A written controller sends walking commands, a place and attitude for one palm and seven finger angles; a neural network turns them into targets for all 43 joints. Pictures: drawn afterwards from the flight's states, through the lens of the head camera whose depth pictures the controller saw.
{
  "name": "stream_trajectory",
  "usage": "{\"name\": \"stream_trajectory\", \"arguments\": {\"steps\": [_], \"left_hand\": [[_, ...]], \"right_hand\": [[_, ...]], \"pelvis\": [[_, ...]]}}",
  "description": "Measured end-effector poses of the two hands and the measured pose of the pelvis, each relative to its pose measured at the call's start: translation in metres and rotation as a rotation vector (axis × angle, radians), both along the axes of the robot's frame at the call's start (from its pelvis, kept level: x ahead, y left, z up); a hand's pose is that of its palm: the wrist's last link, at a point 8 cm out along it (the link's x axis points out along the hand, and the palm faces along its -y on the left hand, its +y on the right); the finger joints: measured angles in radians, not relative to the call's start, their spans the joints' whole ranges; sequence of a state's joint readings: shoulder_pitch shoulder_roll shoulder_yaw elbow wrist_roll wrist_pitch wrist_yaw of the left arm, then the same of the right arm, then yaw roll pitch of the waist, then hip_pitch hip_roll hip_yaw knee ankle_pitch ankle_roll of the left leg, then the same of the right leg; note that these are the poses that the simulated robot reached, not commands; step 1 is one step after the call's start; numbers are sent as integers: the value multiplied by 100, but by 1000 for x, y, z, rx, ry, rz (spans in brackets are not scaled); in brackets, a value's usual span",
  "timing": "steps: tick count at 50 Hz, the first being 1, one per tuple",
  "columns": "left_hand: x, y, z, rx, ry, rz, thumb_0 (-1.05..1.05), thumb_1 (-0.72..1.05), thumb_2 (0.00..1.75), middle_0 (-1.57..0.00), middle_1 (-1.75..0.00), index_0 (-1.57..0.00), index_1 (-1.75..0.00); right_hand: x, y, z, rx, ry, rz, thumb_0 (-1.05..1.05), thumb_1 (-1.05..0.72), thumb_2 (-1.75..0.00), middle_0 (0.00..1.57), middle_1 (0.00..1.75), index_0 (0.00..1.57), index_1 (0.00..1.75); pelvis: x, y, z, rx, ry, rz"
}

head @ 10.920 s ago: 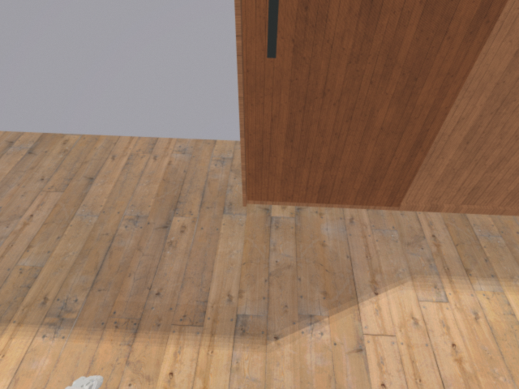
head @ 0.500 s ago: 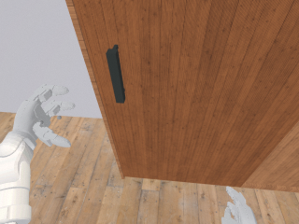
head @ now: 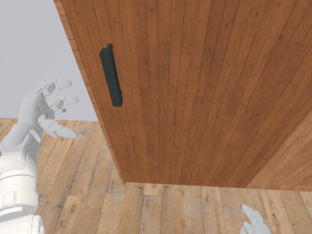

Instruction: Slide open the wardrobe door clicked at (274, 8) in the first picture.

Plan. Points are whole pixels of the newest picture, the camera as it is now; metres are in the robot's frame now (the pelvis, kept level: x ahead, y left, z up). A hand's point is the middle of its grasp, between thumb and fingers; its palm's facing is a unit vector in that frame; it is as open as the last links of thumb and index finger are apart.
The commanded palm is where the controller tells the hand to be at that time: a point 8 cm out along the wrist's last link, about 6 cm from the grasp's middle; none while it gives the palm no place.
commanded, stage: move the hooked fingers beside the handle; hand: left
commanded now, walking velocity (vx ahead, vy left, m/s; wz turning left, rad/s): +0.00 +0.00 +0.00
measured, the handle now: (114, 76) +0.52 +0.17 +0.14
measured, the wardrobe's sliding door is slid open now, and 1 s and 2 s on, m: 0.00 0.00 0.00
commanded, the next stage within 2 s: feel for the door with the fingertips in 1.64 s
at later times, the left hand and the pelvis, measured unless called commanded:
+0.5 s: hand (81, 94) +0.42 +0.23 +0.15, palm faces +0.02 -1.00 -0.01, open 14.0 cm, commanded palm +0.40 +0.28 +0.15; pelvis +0.00 +0.00 +0.00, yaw -1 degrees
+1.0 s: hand (89, 83) +0.47 +0.23 +0.15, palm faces +0.00 -1.00 +0.01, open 14.0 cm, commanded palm +0.44 +0.28 +0.14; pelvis +0.00 +0.01 -0.01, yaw -2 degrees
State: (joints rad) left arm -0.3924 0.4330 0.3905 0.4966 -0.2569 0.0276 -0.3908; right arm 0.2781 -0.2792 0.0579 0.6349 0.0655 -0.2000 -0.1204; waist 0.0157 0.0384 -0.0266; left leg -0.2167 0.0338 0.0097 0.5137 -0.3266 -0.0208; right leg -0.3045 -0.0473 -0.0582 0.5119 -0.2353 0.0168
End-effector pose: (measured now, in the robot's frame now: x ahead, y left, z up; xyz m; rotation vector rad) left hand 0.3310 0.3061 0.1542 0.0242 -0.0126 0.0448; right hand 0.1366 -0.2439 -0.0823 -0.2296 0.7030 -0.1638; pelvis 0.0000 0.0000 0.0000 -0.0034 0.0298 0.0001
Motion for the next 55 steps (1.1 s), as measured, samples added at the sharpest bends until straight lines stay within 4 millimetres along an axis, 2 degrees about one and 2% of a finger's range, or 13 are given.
{"name": "stream_trajectory", "arguments": {"steps": [12, 35, 47, 55], "left_hand": [[40, -13, -3, -8, 17, -21, -1, -50, 30, -31, -120, -30, -120], [93, -22, -6, -22, 18, -31, -1, -50, 30, -31, -120, -30, -120], [116, -25, -7, -21, 6, -51, -1, -50, 30, -30, -120, -30, -120], [117, -21, -13, -17, 14, -44, -1, -50, 30, -32, -121, -32, -121]], "right_hand": [[-19, -2, -8, 4, 74, -31, 1, -91, -90, 20, 30, 20, 30], [-72, -13, -23, -19, 273, -110, 1, -91, -90, 20, 30, 20, 30], [-99, -13, -28, -25, 372, -148, 1, -91, -90, 20, 30, 20, 30], [-106, -9, -30, -10, 399, -161, 1, -91, -90, 20, 30, 20, 30]], "pelvis": [[1, 1, -1, 1, 33, -9], [3, 5, -5, -3, 95, -18], [3, 9, -8, -7, 137, -24], [5, 10, -9, -7, 148, -30]]}}
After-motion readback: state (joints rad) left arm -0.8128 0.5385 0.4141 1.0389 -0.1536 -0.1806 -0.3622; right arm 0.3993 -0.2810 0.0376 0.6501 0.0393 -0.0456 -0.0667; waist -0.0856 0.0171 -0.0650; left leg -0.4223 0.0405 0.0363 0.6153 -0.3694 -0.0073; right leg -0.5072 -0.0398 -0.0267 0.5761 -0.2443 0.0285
